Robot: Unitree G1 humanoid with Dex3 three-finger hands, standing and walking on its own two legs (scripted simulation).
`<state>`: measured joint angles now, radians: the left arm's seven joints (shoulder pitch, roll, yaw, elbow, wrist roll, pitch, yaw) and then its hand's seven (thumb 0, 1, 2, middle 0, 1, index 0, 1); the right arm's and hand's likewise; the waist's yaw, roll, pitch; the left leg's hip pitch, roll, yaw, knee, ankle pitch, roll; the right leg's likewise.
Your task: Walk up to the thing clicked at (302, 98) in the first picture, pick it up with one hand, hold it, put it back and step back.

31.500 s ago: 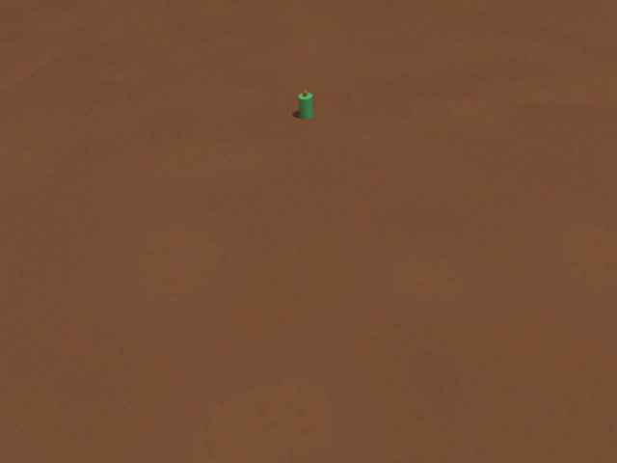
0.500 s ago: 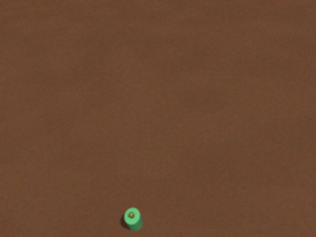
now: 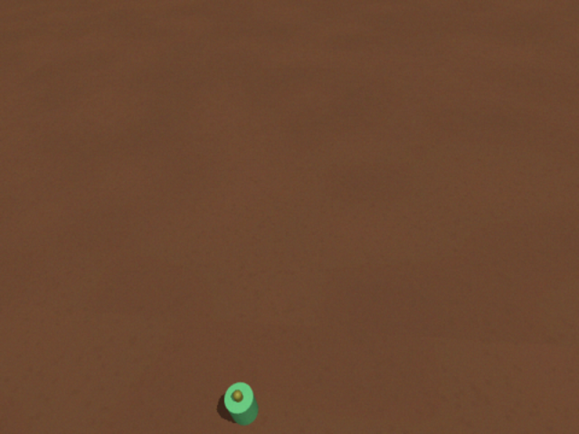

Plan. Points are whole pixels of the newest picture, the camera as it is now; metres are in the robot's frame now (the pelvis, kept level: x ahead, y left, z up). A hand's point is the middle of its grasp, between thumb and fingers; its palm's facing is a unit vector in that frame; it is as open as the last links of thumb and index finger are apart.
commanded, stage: stand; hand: left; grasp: from the side
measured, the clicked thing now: (241, 402) +0.39 +0.22 -0.70
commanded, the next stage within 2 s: step back in 0.20 s
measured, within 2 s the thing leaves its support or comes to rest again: neither
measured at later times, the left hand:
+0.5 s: hand out of the picture +0.09 +0.31 -0.18, palm faces -0.01 -0.92 -0.38, open 7.4 cm
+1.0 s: hand out of the picture -0.02 +0.29 -0.17, palm faces -0.08 -0.91 -0.40, open 7.3 cm
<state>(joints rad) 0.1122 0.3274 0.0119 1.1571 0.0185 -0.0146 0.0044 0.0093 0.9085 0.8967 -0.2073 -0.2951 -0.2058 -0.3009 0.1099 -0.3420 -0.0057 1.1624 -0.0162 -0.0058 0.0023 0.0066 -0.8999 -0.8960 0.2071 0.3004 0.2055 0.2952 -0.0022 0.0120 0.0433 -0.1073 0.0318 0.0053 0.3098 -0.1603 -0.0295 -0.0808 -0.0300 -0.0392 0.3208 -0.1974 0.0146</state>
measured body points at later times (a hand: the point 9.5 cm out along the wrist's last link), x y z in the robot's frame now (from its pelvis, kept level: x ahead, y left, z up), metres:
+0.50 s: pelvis -0.04 +0.04 -0.03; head +0.02 +0.05 +0.42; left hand +0.09 +0.35 -0.15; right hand +0.04 -0.29 -0.14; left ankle -0.05 +0.14 -0.75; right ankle -0.01 -0.12 -0.75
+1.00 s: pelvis -0.13 +0.03 -0.03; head -0.07 +0.02 +0.42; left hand -0.01 +0.34 -0.14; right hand -0.03 -0.28 -0.15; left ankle -0.09 +0.15 -0.71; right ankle -0.14 -0.08 -0.75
